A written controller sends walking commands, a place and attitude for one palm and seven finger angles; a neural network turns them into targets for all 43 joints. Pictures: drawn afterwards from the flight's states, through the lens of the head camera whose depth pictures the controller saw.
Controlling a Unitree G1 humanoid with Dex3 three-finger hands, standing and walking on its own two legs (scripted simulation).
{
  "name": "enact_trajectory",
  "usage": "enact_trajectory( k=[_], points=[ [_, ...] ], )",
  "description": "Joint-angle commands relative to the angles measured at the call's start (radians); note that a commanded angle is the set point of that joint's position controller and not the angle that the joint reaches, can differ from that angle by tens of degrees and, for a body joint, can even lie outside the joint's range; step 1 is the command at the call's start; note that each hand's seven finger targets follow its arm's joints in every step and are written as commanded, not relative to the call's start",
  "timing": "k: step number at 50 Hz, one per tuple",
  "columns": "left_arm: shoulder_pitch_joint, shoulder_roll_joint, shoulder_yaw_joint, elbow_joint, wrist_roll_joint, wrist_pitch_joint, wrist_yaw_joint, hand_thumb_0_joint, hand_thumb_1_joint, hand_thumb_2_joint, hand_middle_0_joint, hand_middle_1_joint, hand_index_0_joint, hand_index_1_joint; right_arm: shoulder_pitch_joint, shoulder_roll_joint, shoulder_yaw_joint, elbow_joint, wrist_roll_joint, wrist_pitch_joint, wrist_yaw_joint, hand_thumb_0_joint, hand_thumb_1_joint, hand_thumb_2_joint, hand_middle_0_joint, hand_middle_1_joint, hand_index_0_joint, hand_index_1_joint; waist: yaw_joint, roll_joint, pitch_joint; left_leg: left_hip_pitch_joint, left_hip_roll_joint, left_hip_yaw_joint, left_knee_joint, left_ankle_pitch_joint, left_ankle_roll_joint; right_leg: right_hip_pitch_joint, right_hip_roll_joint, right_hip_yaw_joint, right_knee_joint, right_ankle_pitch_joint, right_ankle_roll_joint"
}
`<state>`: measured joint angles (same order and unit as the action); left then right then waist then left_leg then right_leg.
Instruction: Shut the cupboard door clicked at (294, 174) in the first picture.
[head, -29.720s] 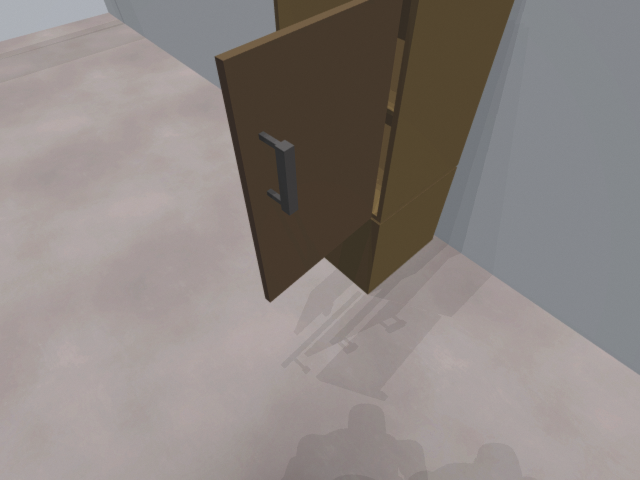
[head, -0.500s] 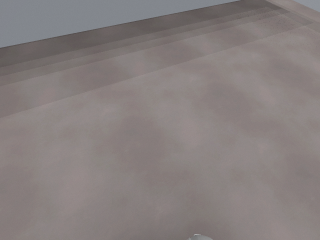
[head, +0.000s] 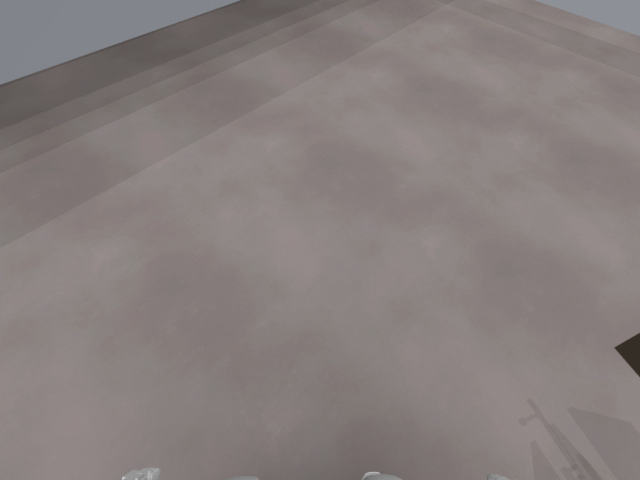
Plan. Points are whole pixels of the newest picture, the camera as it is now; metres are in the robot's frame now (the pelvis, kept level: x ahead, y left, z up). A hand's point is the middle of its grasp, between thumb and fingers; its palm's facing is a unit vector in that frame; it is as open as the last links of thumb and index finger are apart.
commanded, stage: turn to face it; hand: left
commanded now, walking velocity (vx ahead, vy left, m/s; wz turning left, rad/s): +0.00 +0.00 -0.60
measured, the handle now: out of the picture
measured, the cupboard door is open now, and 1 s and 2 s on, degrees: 63 63 63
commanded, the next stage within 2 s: take the last steps up to it in 1.80 s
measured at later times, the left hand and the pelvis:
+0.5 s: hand (217, 476) +0.14 +0.14 -0.14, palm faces -0.27 -0.93 -0.25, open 7.4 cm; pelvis +0.00 -0.03 +0.01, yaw -17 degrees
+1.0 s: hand (271, 427) +0.21 +0.08 -0.15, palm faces -0.55 -0.79 -0.27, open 7.4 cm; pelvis -0.01 -0.04 -0.01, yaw -35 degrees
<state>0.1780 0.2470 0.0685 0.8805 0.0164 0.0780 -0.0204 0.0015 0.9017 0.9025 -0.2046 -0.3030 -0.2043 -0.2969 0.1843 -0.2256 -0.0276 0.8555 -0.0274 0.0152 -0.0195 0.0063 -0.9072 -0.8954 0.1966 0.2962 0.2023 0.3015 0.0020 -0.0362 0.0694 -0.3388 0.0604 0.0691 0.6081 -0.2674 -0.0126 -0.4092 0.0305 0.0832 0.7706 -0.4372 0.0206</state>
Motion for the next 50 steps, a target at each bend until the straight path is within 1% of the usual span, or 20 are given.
enact_trajectory(
  k=[1, 4, 9, 11, 12, 13, 14, 16, 20, 24, 28, 29, 31, 36, 40, 45, 46, 48, 49, 50],
  points=[
    [-0.069, 0.107, 0.041, -0.116, 0.006, -0.029, -0.015, 0.0, 0.9, 0.9, -0.2, -0.3, -0.2, -0.3, 0.049, -0.228, -0.051, -0.06, -0.01, -0.027, -0.018, 0.0, -0.9, -0.9, 0.2, 0.3, 0.2, 0.3, -0.02, 0.226, -0.074, 0.14, 0.353, -0.274, -0.308, 0.256, 0.176, -0.162, -0.056, -0.058, 0.402, -0.098, 0.02],
    [-0.059, 0.067, 0.029, -0.106, 0.003, -0.017, -0.026, 0.0, 0.9, 0.9, -0.2, -0.3, -0.2, -0.3, 0.034, -0.199, -0.048, -0.05, -0.009, -0.021, -0.023, 0.0, -0.9, -0.9, 0.2, 0.3, 0.2, 0.3, -0.015, 0.245, -0.092, 0.202, 0.277, -0.072, -0.24, 0.407, 0.133, -0.101, -0.059, -0.128, 0.256, -0.048, 0.031],
    [-0.086, 0.055, 0.02, -0.116, 0.002, -0.025, -0.024, 0.0, 0.9, 0.9, -0.2, -0.3, -0.2, -0.3, 0.088, -0.224, -0.066, -0.018, -0.006, -0.011, -0.008, 0.0, -0.9, -0.9, 0.2, 0.3, 0.2, 0.3, -0.044, 0.272, -0.105, 0.205, 0.3, -0.021, -0.187, 0.403, 0.119, 0.039, -0.03, -0.191, -0.009, -0.007, 0.009],
    [-0.035, 0.069, 0.024, -0.099, 0.001, -0.031, -0.022, 0.0, 0.9, 0.9, -0.2, -0.3, -0.2, -0.3, 0.065, -0.232, -0.072, -0.021, -0.002, -0.007, -0.004, 0.0, -0.9, -0.9, 0.2, 0.3, 0.2, 0.3, -0.012, 0.251, -0.118, 0.148, 0.288, 0.015, -0.116, 0.339, 0.078, 0.169, -0.02, -0.204, -0.192, 0.131, -0.005],
    [0.03, 0.103, 0.035, -0.08, 0.004, -0.036, -0.018, 0.0, 0.9, 0.9, -0.2, -0.3, -0.2, -0.3, 0.04, -0.226, -0.074, -0.03, 0.003, -0.004, -0.001, 0.0, -0.9, -0.9, 0.2, 0.3, 0.2, 0.3, 0.026, 0.185, -0.122, 0.06, 0.257, 0.048, -0.021, 0.236, 0.032, 0.291, -0.045, -0.164, -0.312, 0.232, -0.023],
    [0.087, 0.204, 0.052, -0.064, 0.014, -0.049, -0.008, 0.0, 0.9, 0.9, -0.2, -0.3, -0.2, -0.3, 0.033, -0.161, -0.064, -0.055, 0.014, 0.0, 0.005, 0.0, -0.9, -0.9, 0.2, 0.3, 0.2, 0.3, 0.055, -0.095, -0.147, -0.119, 0.143, 0.138, 0.184, -0.044, -0.04, 0.429, -0.252, 0.094, -0.448, 0.368, -0.087],
    [0.123, 0.275, 0.063, -0.054, 0.009, -0.052, 0.006, 0.0, 0.9, 0.9, -0.2, -0.3, -0.2, -0.3, -0.039, -0.112, -0.048, -0.104, 0.01, 0.007, 0.007, 0.0, -0.9, -0.9, 0.2, 0.3, 0.2, 0.3, 0.088, -0.268, -0.089, -0.276, 0.032, 0.084, 0.409, -0.377, -0.068, 0.367, -0.426, 0.326, -0.474, 0.605, -0.195],
    [0.057, 0.249, 0.065, -0.066, 0.007, -0.051, 0.023, 0.0, 0.9, 0.9, -0.2, -0.3, -0.2, -0.3, -0.052, -0.127, -0.048, -0.089, 0.014, 0.019, -0.008, 0.0, -0.9, -0.9, 0.2, 0.3, 0.2, 0.3, 0.056, -0.255, -0.089, -0.321, 0.05, -0.069, 0.573, -0.295, -0.059, 0.277, -0.377, 0.345, -0.489, 0.39, -0.246],
    [-0.045, 0.18, 0.042, -0.1, 0.01, -0.053, 0.028, 0.0, 0.9, 0.9, -0.2, -0.3, -0.2, -0.3, -0.002, -0.113, -0.043, -0.044, 0.009, 0.013, 0.003, 0.0, -0.9, -0.9, 0.2, 0.3, 0.2, 0.3, -0.002, -0.121, -0.115, -0.189, 0.036, -0.038, 0.429, -0.148, -0.077, 0.227, -0.257, 0.155, -0.419, 0.495, -0.201],
    [0.005, 0.201, 0.048, -0.078, 0.013, -0.05, 0.026, 0.0, 0.9, 0.9, -0.2, -0.3, -0.2, -0.3, -0.027, -0.098, -0.04, -0.059, 0.017, 0.011, 0.003, 0.0, -0.9, -0.9, 0.2, 0.3, 0.2, 0.3, 0.022, -0.109, -0.118, -0.118, -0.01, -0.022, 0.228, -0.159, -0.073, 0.226, -0.257, 0.231, -0.4, 0.503, -0.214],
    [-0.041, 0.197, 0.051, -0.084, 0.005, -0.039, 0.023, 0.0, 0.9, 0.9, -0.2, -0.3, -0.2, -0.3, 0.065, -0.107, -0.039, -0.039, 0.023, -0.003, -0.007, 0.0, -0.9, -0.9, 0.2, 0.3, 0.2, 0.3, -0.03, -0.129, -0.138, 0.089, -0.034, -0.024, -0.066, -0.023, -0.057, 0.119, -0.21, 0.265, -0.338, 0.43, -0.151],
    [-0.049, 0.167, 0.044, -0.092, 0.001, -0.034, 0.021, 0.0, 0.9, 0.9, -0.2, -0.3, -0.2, -0.3, 0.097, -0.134, -0.043, -0.03, 0.021, -0.009, -0.01, 0.0, -0.9, -0.9, 0.2, 0.3, 0.2, 0.3, -0.045, -0.047, -0.139, 0.203, 0.008, -0.062, -0.193, 0.016, -0.041, 0.017, -0.154, 0.228, -0.286, 0.317, -0.101],
    [-0.03, 0.092, 0.027, -0.132, -0.007, -0.032, 0.004, 0.0, 0.9, 0.9, -0.2, -0.3, -0.2, -0.3, 0.131, -0.285, -0.066, -0.049, -0.003, -0.018, -0.02, 0.0, -0.9, -0.9, 0.2, 0.3, 0.2, 0.3, -0.053, 0.346, -0.134, 0.276, 0.42, -0.46, -0.367, 0.078, 0.149, -0.2, 0.031, -0.046, 0.13, -0.174, 0.002],
    [-0.039, 0.086, 0.037, -0.087, 0.005, -0.016, -0.022, 0.0, 0.9, 0.9, -0.2, -0.3, -0.2, -0.3, 0.011, -0.194, -0.046, -0.066, -0.009, -0.022, -0.024, 0.0, -0.9, -0.9, 0.2, 0.3, 0.2, 0.3, -0.004, 0.211, -0.086, 0.197, 0.275, -0.119, -0.266, 0.358, 0.135, -0.16, -0.055, -0.084, 0.364, -0.035, 0.034],
    [-0.087, 0.055, 0.025, -0.102, 0.002, -0.017, -0.026, 0.0, 0.9, 0.9, -0.2, -0.3, -0.2, -0.3, 0.081, -0.203, -0.058, -0.028, -0.008, -0.018, -0.019, 0.0, -0.9, -0.9, 0.2, 0.3, 0.2, 0.3, -0.04, 0.248, -0.114, 0.252, 0.288, -0.035, -0.218, 0.462, 0.134, -0.072, -0.056, -0.143, 0.159, -0.02, 0.029],
    [-0.032, 0.072, 0.024, -0.089, 0.002, -0.032, -0.023, 0.0, 0.9, 0.9, -0.2, -0.3, -0.2, -0.3, 0.051, -0.231, -0.073, -0.02, -0.003, -0.006, -0.004, 0.0, -0.9, -0.9, 0.2, 0.3, 0.2, 0.3, -0.009, 0.257, -0.115, 0.17, 0.29, 0.035, -0.103, 0.37, 0.076, 0.146, -0.025, -0.199, -0.183, 0.122, -0.003],
    [0.038, 0.103, 0.033, -0.067, 0.004, -0.039, -0.019, 0.0, 0.9, 0.9, -0.2, -0.3, -0.2, -0.3, 0.029, -0.228, -0.075, -0.027, 0.003, -0.005, 0.0, 0.0, -0.9, -0.9, 0.2, 0.3, 0.2, 0.3, 0.029, 0.185, -0.137, 0.097, 0.258, 0.072, -0.002, 0.278, 0.03, 0.272, -0.041, -0.176, -0.311, 0.246, -0.02],
    [0.134, 0.28, 0.061, -0.034, 0.007, -0.058, 0.005, 0.0, 0.9, 0.9, -0.2, -0.3, -0.2, -0.3, -0.037, -0.113, -0.045, -0.101, 0.013, 0.003, 0.006, 0.0, -0.9, -0.9, 0.2, 0.3, 0.2, 0.3, 0.087, -0.288, -0.126, -0.277, 0.029, 0.096, 0.411, -0.397, -0.07, 0.417, -0.421, 0.322, -0.448, 0.681, -0.197],
    [0.161, 0.293, 0.062, -0.033, 0.0, -0.052, 0.014, 0.0, 0.9, 0.9, -0.2, -0.3, -0.2, -0.3, -0.078, -0.134, -0.038, -0.121, 0.012, 0.013, -0.003, 0.0, -0.9, -0.9, 0.2, 0.3, 0.2, 0.3, 0.104, -0.17, -0.101, -0.291, 0.043, -0.017, 0.512, -0.382, -0.064, 0.349, -0.445, 0.329, -0.431, 0.73, -0.253],
    [0.11, 0.261, 0.067, -0.034, 0.005, -0.058, 0.027, 0.0, 0.9, 0.9, -0.2, -0.3, -0.2, -0.3, -0.071, -0.121, -0.041, -0.099, 0.014, 0.013, -0.013, 0.0, -0.9, -0.9, 0.2, 0.3, 0.2, 0.3, 0.067, -0.263, -0.129, -0.347, 0.046, -0.062, 0.571, -0.336, -0.067, 0.384, -0.382, 0.337, -0.415, 0.721, -0.255]
  ],
)
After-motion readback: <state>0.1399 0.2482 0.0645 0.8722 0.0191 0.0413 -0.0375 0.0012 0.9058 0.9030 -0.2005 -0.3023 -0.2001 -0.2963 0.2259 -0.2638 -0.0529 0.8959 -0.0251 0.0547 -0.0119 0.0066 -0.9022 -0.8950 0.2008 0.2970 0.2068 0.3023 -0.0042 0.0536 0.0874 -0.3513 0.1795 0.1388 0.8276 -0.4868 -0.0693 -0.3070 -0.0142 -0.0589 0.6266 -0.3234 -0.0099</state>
